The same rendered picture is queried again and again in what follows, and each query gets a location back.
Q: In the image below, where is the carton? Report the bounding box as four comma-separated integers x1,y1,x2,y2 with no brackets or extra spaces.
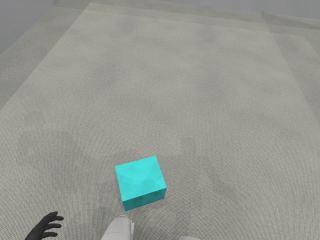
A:
115,156,167,211

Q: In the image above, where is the left robot thigh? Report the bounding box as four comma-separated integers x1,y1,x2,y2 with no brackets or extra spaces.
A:
101,217,135,240

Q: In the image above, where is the left robot hand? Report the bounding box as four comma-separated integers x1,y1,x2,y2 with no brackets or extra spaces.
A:
24,211,64,240

